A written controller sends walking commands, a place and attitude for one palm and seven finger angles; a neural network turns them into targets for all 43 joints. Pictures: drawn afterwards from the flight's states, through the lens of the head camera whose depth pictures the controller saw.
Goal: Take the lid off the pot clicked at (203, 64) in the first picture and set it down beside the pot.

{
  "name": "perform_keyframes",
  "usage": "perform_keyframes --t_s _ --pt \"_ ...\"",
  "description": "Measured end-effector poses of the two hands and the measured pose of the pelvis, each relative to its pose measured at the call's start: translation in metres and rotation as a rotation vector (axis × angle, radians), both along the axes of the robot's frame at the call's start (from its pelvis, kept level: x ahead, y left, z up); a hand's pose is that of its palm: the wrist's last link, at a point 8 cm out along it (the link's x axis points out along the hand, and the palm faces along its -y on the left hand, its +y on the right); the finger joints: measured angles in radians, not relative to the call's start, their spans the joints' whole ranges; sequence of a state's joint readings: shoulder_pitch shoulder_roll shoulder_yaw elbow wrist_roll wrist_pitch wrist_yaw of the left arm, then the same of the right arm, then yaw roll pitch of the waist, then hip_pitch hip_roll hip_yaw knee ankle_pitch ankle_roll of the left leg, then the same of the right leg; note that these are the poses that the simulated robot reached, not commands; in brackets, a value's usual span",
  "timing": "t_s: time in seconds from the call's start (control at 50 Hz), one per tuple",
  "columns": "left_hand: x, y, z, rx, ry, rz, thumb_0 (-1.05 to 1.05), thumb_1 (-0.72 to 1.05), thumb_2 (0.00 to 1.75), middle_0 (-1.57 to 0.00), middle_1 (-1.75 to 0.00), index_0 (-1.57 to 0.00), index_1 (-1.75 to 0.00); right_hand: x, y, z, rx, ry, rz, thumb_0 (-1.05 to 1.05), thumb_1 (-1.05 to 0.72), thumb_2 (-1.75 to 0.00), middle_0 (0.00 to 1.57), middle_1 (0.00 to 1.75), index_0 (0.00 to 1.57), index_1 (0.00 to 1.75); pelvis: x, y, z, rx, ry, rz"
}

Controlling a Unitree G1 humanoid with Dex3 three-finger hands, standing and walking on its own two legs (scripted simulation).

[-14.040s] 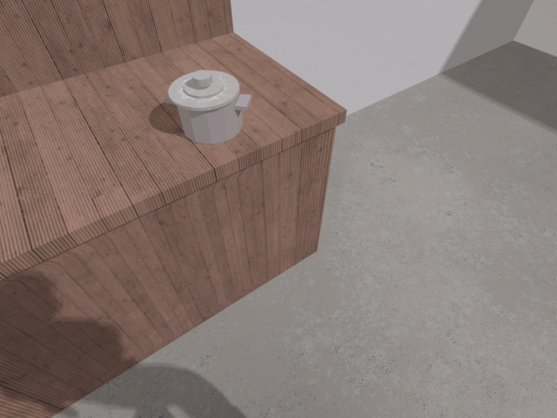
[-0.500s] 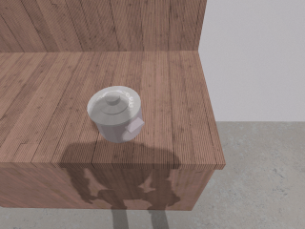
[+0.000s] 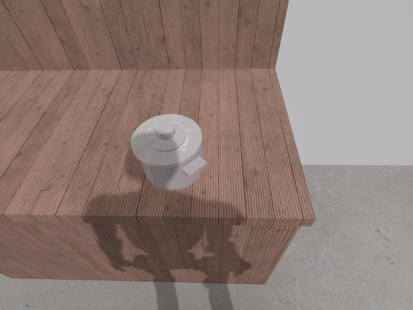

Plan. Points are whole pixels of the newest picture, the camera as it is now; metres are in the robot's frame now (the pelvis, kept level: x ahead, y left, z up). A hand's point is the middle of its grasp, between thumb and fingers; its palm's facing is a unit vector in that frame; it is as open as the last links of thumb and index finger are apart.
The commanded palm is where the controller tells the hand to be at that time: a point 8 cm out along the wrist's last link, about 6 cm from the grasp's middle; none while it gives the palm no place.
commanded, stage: look again from close up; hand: left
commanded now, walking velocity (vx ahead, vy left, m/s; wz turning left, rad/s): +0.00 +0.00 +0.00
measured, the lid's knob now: (165, 130) +0.46 +0.12 +0.09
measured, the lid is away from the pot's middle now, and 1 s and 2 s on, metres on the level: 0.00 0.00 0.00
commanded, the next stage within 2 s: lift the closed hand beside the body in 0.32 s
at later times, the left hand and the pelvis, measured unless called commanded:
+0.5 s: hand out of the picture +0.06 +0.19 -0.14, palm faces +0.11 -0.96 -0.26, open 7.3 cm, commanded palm +0.09 +0.24 -0.06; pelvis +0.00 +0.01 +0.00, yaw +0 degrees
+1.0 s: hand out of the picture +0.10 +0.22 -0.03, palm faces +0.26 -0.92 -0.30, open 3.2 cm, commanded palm +0.06 +0.26 +0.01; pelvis -0.02 -0.01 +0.00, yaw +3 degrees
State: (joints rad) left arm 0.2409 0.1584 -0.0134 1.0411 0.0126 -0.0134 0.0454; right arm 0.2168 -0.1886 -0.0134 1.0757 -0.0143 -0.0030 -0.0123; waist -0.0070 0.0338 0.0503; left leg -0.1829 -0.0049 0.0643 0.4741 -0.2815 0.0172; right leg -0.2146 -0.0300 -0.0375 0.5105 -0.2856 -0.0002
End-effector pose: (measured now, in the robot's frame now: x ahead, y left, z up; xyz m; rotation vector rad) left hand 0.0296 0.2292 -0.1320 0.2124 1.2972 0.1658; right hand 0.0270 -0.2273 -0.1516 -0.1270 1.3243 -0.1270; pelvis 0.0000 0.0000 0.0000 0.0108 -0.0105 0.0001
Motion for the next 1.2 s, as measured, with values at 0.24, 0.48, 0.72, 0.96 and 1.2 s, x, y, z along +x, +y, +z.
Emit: perform_keyframes --t_s 0.24,0.48,0.72,0.96,1.2 --pt "-0.014 0.003 -0.002 -0.005 0.047 -0.002 0.01 0.91 0.90 -0.20 -0.30 -0.20 -0.30 -0.023 0.011 -0.002 0.015 0.061 -0.021 0.00 -0.92 -0.90 0.20 0.30 0.20 0.29 -0.001 0.005 0.000 0.001 0.002 -0.007" --pt "-0.003 0.006 0.007 0.002 -0.081 0.051 0.01 0.91 0.90 -0.21 -0.31 -0.21 -0.31 -0.026 0.013 0.005 0.001 0.006 -0.017 0.01 -0.93 -0.90 0.20 0.30 0.20 0.29 -0.004 0.007 -0.001 -0.006 -0.005 -0.003" --pt "0.069 0.009 0.099 0.050 -0.692 -0.024 0.01 0.91 0.90 -0.51 -0.64 -0.51 -0.64 0.135 -0.012 0.097 -0.080 -0.753 0.075 0.01 -0.92 -0.90 0.20 0.30 0.20 0.29 -0.019 0.003 -0.002 -0.009 -0.028 0.014" --pt "0.036 0.026 0.123 0.143 -0.754 0.045 0.02 0.90 0.90 -1.01 -1.19 -1.01 -1.19 0.146 0.000 0.103 -0.094 -0.769 0.177 0.00 -0.91 -0.90 0.20 0.30 0.20 0.30 -0.026 -0.006 -0.004 -0.021 -0.028 0.045" --pt "0.041 0.042 0.157 0.251 -0.797 0.000 0.02 0.90 0.90 -1.26 -1.47 -1.26 -1.47 0.112 0.018 0.062 -0.009 -0.619 0.119 0.01 -0.90 -0.90 0.20 0.30 0.20 0.30 -0.019 -0.004 -0.003 -0.019 -0.039 0.033"
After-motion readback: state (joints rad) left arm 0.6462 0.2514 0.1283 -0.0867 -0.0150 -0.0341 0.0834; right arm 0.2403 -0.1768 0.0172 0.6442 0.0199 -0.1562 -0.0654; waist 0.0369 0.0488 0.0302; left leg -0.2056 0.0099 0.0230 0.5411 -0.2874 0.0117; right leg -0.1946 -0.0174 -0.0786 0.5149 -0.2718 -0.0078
